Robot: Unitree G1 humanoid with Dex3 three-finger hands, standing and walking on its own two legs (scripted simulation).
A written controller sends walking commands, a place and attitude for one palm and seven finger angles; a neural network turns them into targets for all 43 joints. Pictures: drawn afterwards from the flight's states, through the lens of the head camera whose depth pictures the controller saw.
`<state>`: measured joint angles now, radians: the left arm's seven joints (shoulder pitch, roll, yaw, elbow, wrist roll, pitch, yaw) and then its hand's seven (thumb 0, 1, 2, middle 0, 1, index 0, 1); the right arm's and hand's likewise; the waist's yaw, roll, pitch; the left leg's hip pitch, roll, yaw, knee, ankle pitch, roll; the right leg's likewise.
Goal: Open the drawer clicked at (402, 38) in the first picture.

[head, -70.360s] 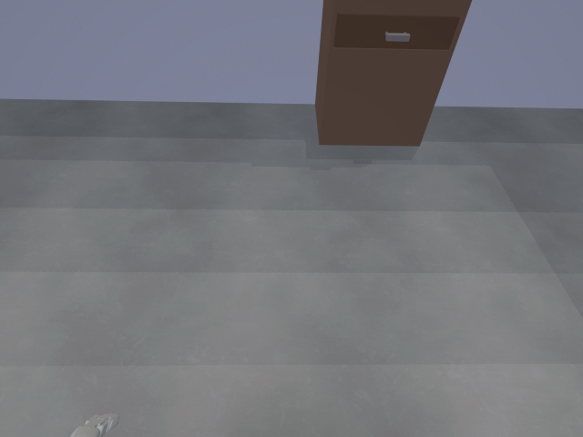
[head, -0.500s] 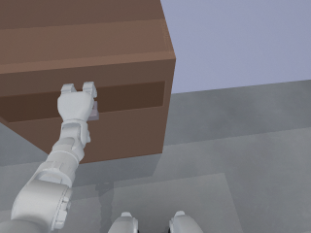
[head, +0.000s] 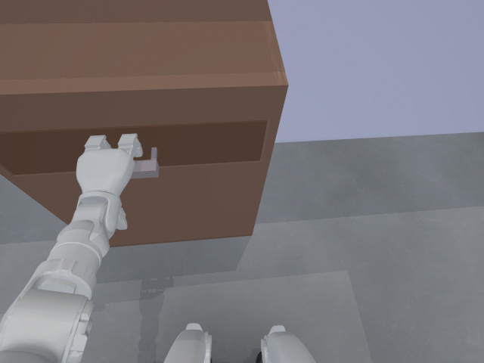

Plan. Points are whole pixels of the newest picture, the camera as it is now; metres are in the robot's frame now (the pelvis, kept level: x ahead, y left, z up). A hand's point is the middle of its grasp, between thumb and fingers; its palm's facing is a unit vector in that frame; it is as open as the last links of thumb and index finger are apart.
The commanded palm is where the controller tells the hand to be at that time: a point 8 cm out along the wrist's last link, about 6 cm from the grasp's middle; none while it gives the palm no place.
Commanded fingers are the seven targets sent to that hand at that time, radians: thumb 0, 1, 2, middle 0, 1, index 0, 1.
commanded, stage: lower the fingers behind the handle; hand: left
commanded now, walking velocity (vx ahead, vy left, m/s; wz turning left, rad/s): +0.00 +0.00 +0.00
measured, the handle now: (132, 161) +0.50 +0.22 -0.06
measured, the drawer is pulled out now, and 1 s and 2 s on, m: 0.00 0.00 0.00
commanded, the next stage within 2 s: lift the fingers back up to retry in 1.20 s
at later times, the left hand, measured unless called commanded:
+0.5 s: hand (121, 177) +0.45 +0.23 -0.04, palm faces -0.04 +0.00 -1.00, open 13.8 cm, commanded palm +0.43 +0.22 -0.01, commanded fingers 0.00 -0.50 0.30 -0.30 -1.20 -0.30 -1.20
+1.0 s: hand (124, 179) +0.45 +0.23 -0.05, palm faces -0.03 +0.04 -1.00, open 13.7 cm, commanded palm +0.43 +0.21 -0.03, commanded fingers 0.00 -0.50 0.30 -0.30 -1.20 -0.30 -1.20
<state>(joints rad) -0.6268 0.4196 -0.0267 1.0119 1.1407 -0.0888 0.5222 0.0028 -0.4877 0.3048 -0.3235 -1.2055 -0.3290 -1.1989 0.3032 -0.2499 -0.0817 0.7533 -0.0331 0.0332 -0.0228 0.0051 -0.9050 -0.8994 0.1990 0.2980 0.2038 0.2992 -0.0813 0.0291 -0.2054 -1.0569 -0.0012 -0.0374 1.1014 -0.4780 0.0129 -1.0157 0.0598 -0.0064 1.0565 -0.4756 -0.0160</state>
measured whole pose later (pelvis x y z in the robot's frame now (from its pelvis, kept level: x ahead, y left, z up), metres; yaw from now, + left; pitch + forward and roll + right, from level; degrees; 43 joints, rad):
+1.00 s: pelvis -0.04 +0.00 -0.04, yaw +0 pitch +27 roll -2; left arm -0.86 0.45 -0.09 1.16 1.10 0.07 0.49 0.00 -0.49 0.30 -0.28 -1.29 -0.32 -1.26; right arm 0.29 -0.23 0.00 0.73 -0.03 0.00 -0.02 0.00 -0.90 -0.90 0.20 0.30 0.21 0.30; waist -0.12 0.05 -0.21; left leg -1.28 -0.01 -0.04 1.28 -0.48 0.01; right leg -1.24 0.06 -0.02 1.25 -0.49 -0.01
